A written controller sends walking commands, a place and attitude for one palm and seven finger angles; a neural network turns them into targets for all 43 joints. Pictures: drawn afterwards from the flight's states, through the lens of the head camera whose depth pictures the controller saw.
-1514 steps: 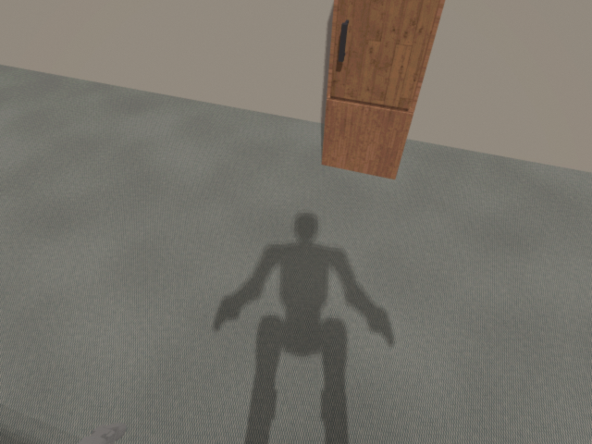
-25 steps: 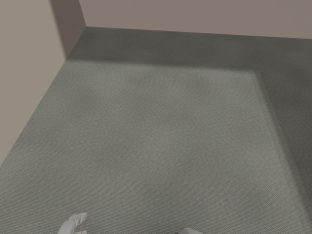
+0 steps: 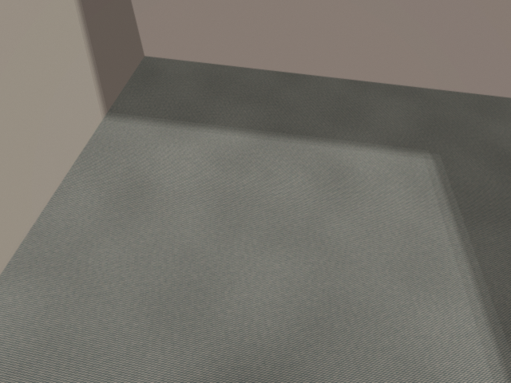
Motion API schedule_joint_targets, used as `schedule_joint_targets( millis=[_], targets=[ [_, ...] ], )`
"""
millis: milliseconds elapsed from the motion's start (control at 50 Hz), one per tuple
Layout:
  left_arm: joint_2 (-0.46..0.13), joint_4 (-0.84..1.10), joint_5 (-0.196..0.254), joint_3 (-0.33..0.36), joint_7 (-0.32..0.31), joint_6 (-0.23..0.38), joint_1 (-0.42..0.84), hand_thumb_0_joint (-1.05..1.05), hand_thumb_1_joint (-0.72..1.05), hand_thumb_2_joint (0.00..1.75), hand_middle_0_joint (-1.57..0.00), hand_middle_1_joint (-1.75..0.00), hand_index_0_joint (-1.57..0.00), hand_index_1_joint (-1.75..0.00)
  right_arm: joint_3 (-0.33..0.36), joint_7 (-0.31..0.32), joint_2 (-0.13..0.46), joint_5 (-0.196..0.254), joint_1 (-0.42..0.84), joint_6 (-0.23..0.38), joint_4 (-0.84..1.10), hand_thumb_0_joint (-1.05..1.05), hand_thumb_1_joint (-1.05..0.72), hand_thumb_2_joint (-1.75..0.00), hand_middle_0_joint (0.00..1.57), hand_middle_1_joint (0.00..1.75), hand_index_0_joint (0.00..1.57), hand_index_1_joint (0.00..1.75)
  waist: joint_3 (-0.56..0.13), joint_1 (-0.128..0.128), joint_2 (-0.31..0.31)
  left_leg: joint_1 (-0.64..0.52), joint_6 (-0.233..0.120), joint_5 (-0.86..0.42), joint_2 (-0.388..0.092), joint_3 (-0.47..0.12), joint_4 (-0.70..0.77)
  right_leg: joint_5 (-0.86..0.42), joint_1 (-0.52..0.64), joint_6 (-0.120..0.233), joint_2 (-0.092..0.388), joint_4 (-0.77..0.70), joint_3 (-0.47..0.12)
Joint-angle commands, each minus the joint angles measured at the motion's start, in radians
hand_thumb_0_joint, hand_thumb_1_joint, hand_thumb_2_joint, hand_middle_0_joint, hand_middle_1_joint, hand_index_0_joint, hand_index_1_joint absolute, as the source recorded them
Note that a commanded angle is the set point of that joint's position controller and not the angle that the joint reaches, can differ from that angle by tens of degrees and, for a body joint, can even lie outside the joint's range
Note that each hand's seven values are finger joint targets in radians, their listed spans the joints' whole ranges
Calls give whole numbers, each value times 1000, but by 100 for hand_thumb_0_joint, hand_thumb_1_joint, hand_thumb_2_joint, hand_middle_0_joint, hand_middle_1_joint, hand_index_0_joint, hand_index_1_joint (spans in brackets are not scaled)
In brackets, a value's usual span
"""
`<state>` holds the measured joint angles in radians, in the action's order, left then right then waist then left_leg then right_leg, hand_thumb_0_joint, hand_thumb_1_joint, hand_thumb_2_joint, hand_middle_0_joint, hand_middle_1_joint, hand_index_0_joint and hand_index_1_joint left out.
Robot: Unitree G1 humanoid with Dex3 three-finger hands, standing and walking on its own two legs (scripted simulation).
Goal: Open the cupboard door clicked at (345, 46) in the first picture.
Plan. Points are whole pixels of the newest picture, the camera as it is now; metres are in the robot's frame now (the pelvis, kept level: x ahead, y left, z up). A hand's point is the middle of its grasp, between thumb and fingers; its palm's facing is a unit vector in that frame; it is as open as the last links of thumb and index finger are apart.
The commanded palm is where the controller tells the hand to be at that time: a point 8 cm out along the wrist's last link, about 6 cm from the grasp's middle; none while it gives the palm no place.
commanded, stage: turn to face it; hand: left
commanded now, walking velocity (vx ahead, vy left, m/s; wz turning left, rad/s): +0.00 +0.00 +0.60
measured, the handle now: out of the picture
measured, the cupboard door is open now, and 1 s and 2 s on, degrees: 50 50 50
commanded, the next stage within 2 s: none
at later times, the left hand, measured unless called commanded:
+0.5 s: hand out of the picture +0.07 +0.16 -0.16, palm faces +0.34 -0.91 -0.25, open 7.3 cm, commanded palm none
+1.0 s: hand out of the picture +0.10 +0.17 -0.15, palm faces +0.55 -0.78 -0.30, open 7.4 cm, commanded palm none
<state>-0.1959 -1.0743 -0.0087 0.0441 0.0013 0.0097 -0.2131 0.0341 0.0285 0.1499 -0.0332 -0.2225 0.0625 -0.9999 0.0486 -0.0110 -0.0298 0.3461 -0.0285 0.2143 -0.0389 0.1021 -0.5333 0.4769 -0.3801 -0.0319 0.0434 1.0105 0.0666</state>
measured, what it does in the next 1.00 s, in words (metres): walks ahead, turning left: right foot, then left foot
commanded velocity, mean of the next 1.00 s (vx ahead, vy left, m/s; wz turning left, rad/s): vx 0.00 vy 0.00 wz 0.60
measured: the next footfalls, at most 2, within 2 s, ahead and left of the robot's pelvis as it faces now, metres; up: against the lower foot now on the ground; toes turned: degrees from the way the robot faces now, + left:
right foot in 0.18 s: +0.09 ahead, -0.14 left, +0.00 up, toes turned +3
left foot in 0.58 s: +0.10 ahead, +0.09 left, +0.00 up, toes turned +30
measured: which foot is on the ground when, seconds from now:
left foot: down 0.00-0.18, up 0.20-0.56, down 0.58-0.96, up 0.98-1.00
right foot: up 0.00-0.16, down 0.18-0.58, up 0.60-0.94, down 0.96-1.00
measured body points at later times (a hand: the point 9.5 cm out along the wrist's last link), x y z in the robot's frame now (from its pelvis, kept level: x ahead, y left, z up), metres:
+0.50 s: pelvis +0.08 -0.05 +0.00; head +0.13 -0.03 +0.45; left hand +0.05 +0.21 -0.14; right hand +0.26 -0.26 -0.14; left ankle +0.05 +0.08 -0.70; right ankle +0.06 -0.14 -0.73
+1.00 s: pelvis +0.13 -0.07 -0.01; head +0.19 -0.06 +0.44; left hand +0.07 +0.21 -0.13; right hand +0.34 -0.25 -0.16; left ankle +0.06 +0.06 -0.72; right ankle +0.20 -0.17 -0.74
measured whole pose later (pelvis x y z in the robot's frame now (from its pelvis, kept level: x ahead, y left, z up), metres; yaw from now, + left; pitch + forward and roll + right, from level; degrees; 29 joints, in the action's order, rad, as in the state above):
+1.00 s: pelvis +0.13 -0.07 -0.01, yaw +36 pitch +2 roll +1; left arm -0.23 -0.86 -0.02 0.04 -0.01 -0.01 -0.13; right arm 0.08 -0.01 0.25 -0.02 -0.17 -0.06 -0.92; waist 0.10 -0.02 0.03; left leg 0.43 0.04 0.43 0.02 -0.10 -0.76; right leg 0.33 -0.32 -0.02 0.04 0.61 0.04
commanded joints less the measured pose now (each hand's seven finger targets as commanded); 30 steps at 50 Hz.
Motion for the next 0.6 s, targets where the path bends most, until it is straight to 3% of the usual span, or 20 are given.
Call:
schedule_joint_targets(
  millis=[0,80,120,140,160,180,200,220,240,260,300,340,440,480,500,520,540,560,580],
  targets=[
    [-32,90,0,15,-7,5,0,0,90,90,-20,-30,-20,-30,36,9,202,5,-88,-21,11,0,-90,-90,20,30,20,30,-131,-2,150,-147,-124,-625,-230,-245,161,-42,20,-18,4,-162,-18],
    [-47,118,0,28,-10,-5,-7,0,90,90,-20,-30,-20,-30,50,2,229,8,-30,-50,38,0,-90,-90,20,30,20,30,-156,15,198,-105,-112,-431,-198,-289,139,-140,109,-22,-27,-328,5],
    [-76,121,-1,39,-15,1,-40,0,90,90,-20,-30,-20,-30,56,-3,223,15,13,-63,55,0,-90,-90,20,30,20,30,-148,46,156,-1,-63,-276,-150,-287,83,-284,262,-19,-12,-529,-4],
    [-136,124,-11,52,-23,7,-65,0,90,90,-20,-30,-20,-30,54,-10,183,23,25,-68,74,0,-90,-90,20,30,20,30,-136,62,6,141,-6,-57,-72,-221,-11,-309,382,9,120,-648,-126],
    [-228,126,-22,71,-29,9,-86,0,90,90,-20,-30,-20,-30,45,-17,124,24,41,-71,100,0,-90,-90,20,30,20,30,-115,81,-280,274,73,290,69,-54,-239,-419,412,114,379,-736,-357],
    [-241,138,-17,64,-29,9,-89,0,90,90,-20,-30,-20,-30,57,-21,165,18,56,-79,106,0,-90,-90,20,30,20,30,-111,89,-257,264,72,433,38,-86,-491,-507,323,203,483,-744,-386],
    [-199,157,-17,58,-37,7,-33,0,90,90,-20,-30,-20,-30,64,-25,160,19,46,-88,103,0,-90,-90,20,30,20,30,-80,53,-172,259,72,378,8,-117,-591,-516,273,214,450,-731,-299],
    [-159,168,-14,48,-38,7,16,0,90,90,-20,-30,-20,-30,62,-27,146,15,48,-100,78,0,-90,-90,20,30,20,30,-38,28,-168,269,83,318,-13,-112,-652,-565,245,192,381,-712,-234],
    [-144,174,-11,40,-37,6,37,0,90,90,-20,-30,-20,-30,56,-32,139,15,34,-105,68,0,-90,-90,20,30,20,30,-44,8,-150,272,93,270,-22,-97,-671,-646,263,172,332,-681,-138],
    [-134,177,-10,37,-36,9,30,0,90,90,-20,-30,-20,-30,52,-37,126,15,36,-107,75,0,-90,-90,20,30,20,30,-46,7,-134,271,99,247,-20,-77,-650,-734,283,153,306,-661,-69],
    [-136,169,-12,37,-36,15,-10,0,90,90,-20,-30,-20,-30,45,-44,111,19,66,-109,84,0,-90,-90,20,30,20,30,-59,19,-146,262,106,226,-14,-43,-548,-896,354,128,283,-629,2],
    [-150,166,-12,39,-35,17,-37,0,90,90,-20,-30,-20,-30,36,-48,106,17,95,-109,97,0,-90,-90,20,30,20,30,-60,28,-141,227,109,198,-8,-12,-443,-971,371,120,280,-606,39],
    [-195,175,-19,52,-33,12,-55,0,90,90,-20,-30,-20,-30,31,-54,120,18,152,-102,142,0,-90,-90,20,30,20,30,-79,44,-173,129,85,187,16,44,-216,-1018,400,127,308,-535,70],
    [-214,183,-16,55,-29,11,-38,0,90,90,-20,-30,-20,-30,34,-53,140,17,128,-99,151,0,-90,-90,20,30,20,30,-94,21,-163,36,66,135,35,61,-132,-1011,358,110,310,-476,95],
    [-217,188,-14,58,-27,11,-20,0,90,90,-20,-30,-20,-30,40,-52,161,15,79,-97,144,0,-90,-90,20,30,20,30,-123,-10,-153,-58,56,63,39,57,-44,-968,326,85,297,-399,118],
    [-221,200,-7,56,-24,9,1,0,90,90,-20,-30,-20,-30,53,-50,202,9,1,-94,127,0,-90,-90,20,30,20,30,-157,-59,-83,-219,37,-90,22,42,40,-863,228,49,287,-270,145],
    [-174,232,1,49,-16,3,19,0,90,90,-20,-30,-20,-30,80,-45,309,0,-85,-86,114,0,-90,-90,20,30,20,30,-217,-105,164,-412,-69,-397,-199,-252,79,-359,-22,-19,172,-43,168],
    [-125,283,2,29,-18,-6,75,0,90,90,-20,-30,-20,-30,96,-35,394,9,-139,-86,109,0,-90,-90,20,30,20,30,-224,-125,353,-438,-228,-810,-418,-551,125,214,-216,-60,58,178,76],
    [-165,296,-6,33,-27,-24,91,0,90,90,-20,-30,-20,-30,91,-30,391,13,-128,-94,99,0,-90,-90,20,30,20,30,-219,-105,190,-391,-264,-663,-440,-495,117,202,-220,-40,77,233,-60]
  ],
)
